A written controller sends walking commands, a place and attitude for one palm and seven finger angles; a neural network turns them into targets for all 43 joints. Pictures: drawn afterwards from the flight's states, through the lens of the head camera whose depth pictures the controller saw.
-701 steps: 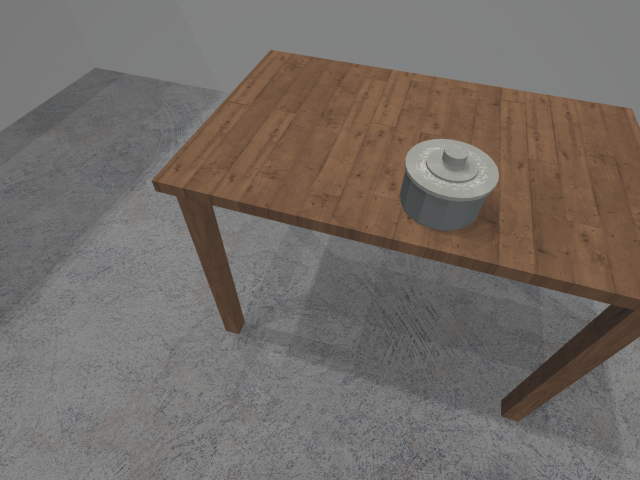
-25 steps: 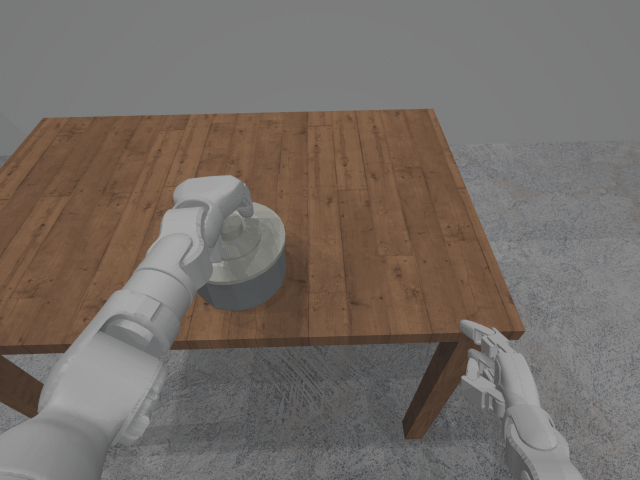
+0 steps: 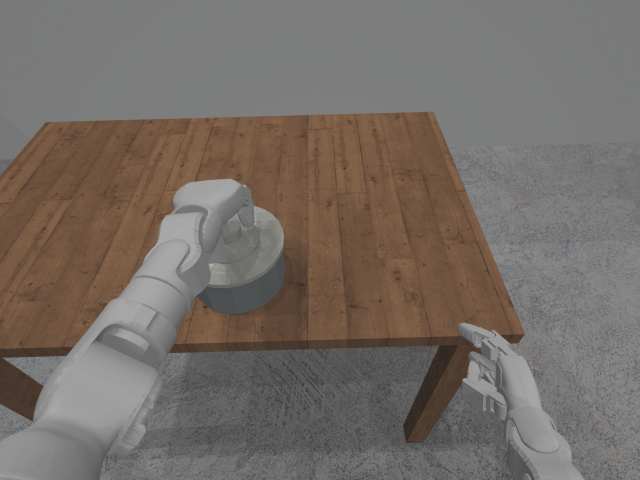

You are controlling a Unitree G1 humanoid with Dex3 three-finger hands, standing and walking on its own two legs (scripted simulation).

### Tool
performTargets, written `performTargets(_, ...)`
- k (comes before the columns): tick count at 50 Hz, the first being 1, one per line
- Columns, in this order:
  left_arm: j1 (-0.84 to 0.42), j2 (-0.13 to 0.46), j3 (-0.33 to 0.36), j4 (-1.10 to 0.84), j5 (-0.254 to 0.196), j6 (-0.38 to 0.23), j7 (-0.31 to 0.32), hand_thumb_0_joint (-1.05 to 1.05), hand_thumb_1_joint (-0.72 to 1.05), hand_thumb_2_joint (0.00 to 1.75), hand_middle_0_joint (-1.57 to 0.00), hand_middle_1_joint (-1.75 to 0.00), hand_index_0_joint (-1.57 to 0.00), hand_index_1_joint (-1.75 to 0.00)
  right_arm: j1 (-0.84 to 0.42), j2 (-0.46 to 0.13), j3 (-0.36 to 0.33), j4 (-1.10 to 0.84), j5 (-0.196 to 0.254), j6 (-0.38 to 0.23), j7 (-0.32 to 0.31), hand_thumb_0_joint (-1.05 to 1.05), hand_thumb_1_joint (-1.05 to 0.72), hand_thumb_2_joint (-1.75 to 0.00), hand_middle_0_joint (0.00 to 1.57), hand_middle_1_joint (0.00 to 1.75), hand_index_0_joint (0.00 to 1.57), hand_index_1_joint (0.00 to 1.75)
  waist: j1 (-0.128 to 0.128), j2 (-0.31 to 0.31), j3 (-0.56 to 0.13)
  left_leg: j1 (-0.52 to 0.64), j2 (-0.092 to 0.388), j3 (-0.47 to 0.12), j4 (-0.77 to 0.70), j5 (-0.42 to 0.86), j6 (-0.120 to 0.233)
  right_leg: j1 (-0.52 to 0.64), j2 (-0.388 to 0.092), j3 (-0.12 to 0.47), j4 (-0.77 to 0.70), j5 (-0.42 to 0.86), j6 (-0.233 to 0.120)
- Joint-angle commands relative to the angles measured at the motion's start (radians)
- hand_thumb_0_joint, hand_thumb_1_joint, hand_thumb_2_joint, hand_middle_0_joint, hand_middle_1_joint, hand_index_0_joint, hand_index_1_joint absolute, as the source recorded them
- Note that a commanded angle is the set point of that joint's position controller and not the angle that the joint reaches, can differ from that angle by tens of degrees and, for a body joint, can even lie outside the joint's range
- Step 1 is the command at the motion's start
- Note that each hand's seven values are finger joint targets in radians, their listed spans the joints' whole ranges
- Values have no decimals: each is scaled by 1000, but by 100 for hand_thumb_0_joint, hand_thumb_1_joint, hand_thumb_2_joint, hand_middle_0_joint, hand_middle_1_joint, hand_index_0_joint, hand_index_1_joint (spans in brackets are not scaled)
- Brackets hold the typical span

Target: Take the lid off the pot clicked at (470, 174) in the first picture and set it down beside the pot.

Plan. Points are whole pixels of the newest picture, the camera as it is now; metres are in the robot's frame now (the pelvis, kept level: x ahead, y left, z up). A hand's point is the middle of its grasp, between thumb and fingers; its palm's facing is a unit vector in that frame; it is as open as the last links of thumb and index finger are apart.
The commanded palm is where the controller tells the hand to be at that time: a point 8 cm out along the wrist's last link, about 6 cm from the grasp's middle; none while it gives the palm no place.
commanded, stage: close the fingers and squeeze the knob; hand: left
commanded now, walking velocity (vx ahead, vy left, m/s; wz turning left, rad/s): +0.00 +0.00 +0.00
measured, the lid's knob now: (227, 230) +0.46 +0.15 +0.05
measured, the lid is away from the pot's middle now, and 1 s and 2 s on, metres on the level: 0.00 0.00 0.01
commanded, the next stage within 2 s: lift the lid straight up in 1.08 s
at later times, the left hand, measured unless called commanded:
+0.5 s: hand (221, 235) +0.43 +0.14 +0.08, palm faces -0.32 -0.05 -0.95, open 7.0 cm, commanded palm +0.43 +0.14 +0.13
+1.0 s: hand (221, 235) +0.42 +0.14 +0.08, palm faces -0.31 -0.05 -0.95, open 6.9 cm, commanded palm +0.42 +0.14 +0.13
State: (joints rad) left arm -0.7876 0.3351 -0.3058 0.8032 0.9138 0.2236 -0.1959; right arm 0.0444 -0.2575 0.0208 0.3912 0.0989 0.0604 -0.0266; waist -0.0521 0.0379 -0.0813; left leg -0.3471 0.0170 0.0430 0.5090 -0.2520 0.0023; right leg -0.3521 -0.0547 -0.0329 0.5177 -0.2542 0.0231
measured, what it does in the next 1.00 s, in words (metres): stands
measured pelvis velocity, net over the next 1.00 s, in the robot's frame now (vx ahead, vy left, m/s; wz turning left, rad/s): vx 0.00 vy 0.00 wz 0.00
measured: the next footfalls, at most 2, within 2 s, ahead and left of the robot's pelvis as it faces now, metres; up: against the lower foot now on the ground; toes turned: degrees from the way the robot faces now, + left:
none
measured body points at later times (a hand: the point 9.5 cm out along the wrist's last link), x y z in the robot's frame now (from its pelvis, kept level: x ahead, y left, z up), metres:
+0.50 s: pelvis +0.00 +0.00 +0.00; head +0.01 -0.02 +0.45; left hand +0.44 +0.14 +0.13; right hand +0.24 -0.24 -0.03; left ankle +0.00 +0.12 -0.74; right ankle +0.00 -0.14 -0.74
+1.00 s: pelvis +0.00 +0.00 +0.00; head +0.01 -0.02 +0.45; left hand +0.44 +0.14 +0.13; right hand +0.24 -0.24 -0.03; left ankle +0.00 +0.12 -0.74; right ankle +0.00 -0.14 -0.74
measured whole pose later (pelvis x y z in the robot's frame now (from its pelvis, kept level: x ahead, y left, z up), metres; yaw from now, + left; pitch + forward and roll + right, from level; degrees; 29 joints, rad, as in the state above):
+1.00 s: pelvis +0.00 +0.00 +0.00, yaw +0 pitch +5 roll +0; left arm -0.82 0.32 -0.33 0.84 0.91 0.25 -0.19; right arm 0.03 -0.26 0.02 0.40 0.10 0.06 -0.03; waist -0.05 0.04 -0.08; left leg -0.35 0.02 0.04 0.51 -0.25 0.00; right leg -0.36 -0.06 -0.03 0.53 -0.26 0.02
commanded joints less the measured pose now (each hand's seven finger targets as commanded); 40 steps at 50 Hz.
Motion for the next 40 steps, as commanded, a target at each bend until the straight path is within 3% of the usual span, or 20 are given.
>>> performTargets(1,-492,167,73,-202,17,0,53,0,20,97,-67,-96,-67,-96,20,-101,-29,51,-21,82,-7,0,-90,-90,20,30,20,30,-2,32,-269,160,-21,-21,-48,243,29,64,33,-20,-41,257,-68)
performTargets(4,-511,151,65,-171,11,12,54,0,24,93,-69,-98,-69,-98,14,-104,-28,56,-18,85,-8,0,-90,-90,20,30,20,30,-10,-10,-242,133,-22,-21,-56,199,30,59,34,-19,-49,227,-67)
performTargets(7,-509,150,59,-181,10,16,54,0,28,90,-71,-99,-71,-99,12,-99,-29,54,-21,81,-11,0,-90,-90,20,30,20,30,-4,29,-264,159,-26,-18,-56,201,30,63,33,-17,-45,226,-67)
performTargets(9,-509,173,81,-180,9,11,50,0,31,87,-72,-100,-72,-100,11,-103,-28,54,-21,81,-12,0,-90,-90,20,30,20,30,-3,10,-269,146,-25,-23,-58,198,30,75,31,-15,-47,224,-68)
performTargets(12,-524,126,36,-143,10,19,46,0,35,83,-75,-101,-75,-101,11,-101,-25,62,-18,85,-15,0,-90,-90,20,30,20,30,-14,10,-237,138,-25,-17,-63,164,28,48,33,-19,-50,199,-65)
performTargets(14,-535,158,70,-175,6,9,44,0,38,79,-76,-101,-76,-101,9,-103,-29,53,-23,79,-16,0,-90,-90,20,30,20,30,-5,7,-270,145,-26,-23,-57,196,31,73,31,-15,-44,223,-68)
performTargets(17,-528,123,38,-188,11,3,39,0,43,74,-79,-101,-79,-101,12,-98,-28,54,-23,81,-13,0,-90,-90,20,30,20,30,-10,32,-280,168,-25,-18,-51,212,30,58,33,-17,-41,235,-67)
performTargets(19,-515,104,31,-188,5,0,37,0,46,70,-81,-102,-81,-102,11,-98,-30,49,-23,80,-10,0,-90,-90,20,30,20,30,-12,7,-281,164,-23,-25,-48,230,30,56,35,-20,-40,239,-69)
performTargets(20,-491,111,36,-126,6,8,38,0,48,68,-81,-102,-81,-102,17,-102,-29,62,-22,83,-12,0,-90,-90,20,30,20,30,-16,-9,-238,145,-22,-16,-51,188,30,37,37,-20,-45,211,-65)
performTargets(22,-533,134,48,-115,7,10,40,0,52,63,-83,-101,-83,-101,19,-106,-27,69,-19,86,-16,0,-90,-90,20,30,20,30,-19,-18,-218,127,-22,-16,-59,149,29,33,34,-20,-50,189,-63)
performTargets(23,-544,117,33,-118,4,12,39,0,54,60,-84,-101,-84,-101,20,-105,-26,67,-19,83,-18,0,-90,-90,20,30,20,30,-20,-5,-228,130,-25,-14,-58,150,31,36,34,-16,-49,193,-64)
performTargets(24,-563,132,49,-148,5,3,38,0,52,65,-82,-100,-82,-101,16,-105,-28,62,-21,80,-18,0,-90,-90,20,30,20,30,-18,-2,-252,136,-23,-19,-56,168,31,47,32,-15,-46,202,-66)
performTargets(28,-562,84,11,-134,10,3,34,0,49,73,-78,-99,-79,-99,27,-100,-30,71,-22,82,-15,0,-90,-90,20,30,20,30,-26,27,-249,155,-22,-15,-47,184,30,19,35,-18,-40,212,-66)
performTargets(29,-554,128,55,-158,5,-6,35,0,50,74,-78,-98,-79,-99,26,-103,-32,62,-25,78,-16,0,-90,-90,20,30,20,30,-16,7,-278,154,-22,-21,-45,204,32,51,33,-15,-38,228,-68)
performTargets(31,-546,119,42,-139,8,-3,38,0,51,76,-78,-98,-79,-99,23,-102,-28,63,-23,82,-16,0,-90,-90,20,30,20,30,-17,8,-268,150,-22,-20,-46,201,31,45,33,-18,-34,233,-67)
performTargets(32,-549,79,9,-132,5,0,35,0,51,76,-78,-98,-79,-100,22,-99,-28,64,-23,83,-15,0,-90,-90,20,30,20,30,-23,18,-255,154,-22,-18,-47,203,29,27,35,-20,-35,228,-67)
performTargets(34,-561,98,33,-164,-2,-6,36,0,53,77,-79,-98,-80,-100,20,-101,-32,59,-25,79,-14,0,-90,-90,20,30,20,30,-18,-4,-274,154,-22,-23,-44,218,33,46,33,-18,-36,242,-68)
performTargets(35,-539,136,61,-163,1,-5,40,0,54,78,-79,-98,-80,-100,22,-104,-32,59,-26,81,-14,0,-90,-90,20,30,20,30,-11,0,-290,161,-22,-20,-45,221,33,62,33,-14,-33,250,-66)
performTargets(37,-539,92,24,-167,-2,2,40,0,56,78,-80,-98,-81,-100,20,-98,-31,58,-24,84,-11,0,-90,-90,20,30,20,30,-16,15,-277,164,-23,-19,-44,223,31,48,34,-18,-35,251,-66)
performTargets(40,-543,109,32,-141,0,7,41,0,59,80,-81,-99,-82,-101,17,-104,-29,66,-21,88,-12,0,-90,-90,20,30,20,30,-22,-3,-248,140,-21,-18,-51,188,29,41,34,-19,-40,224,-65)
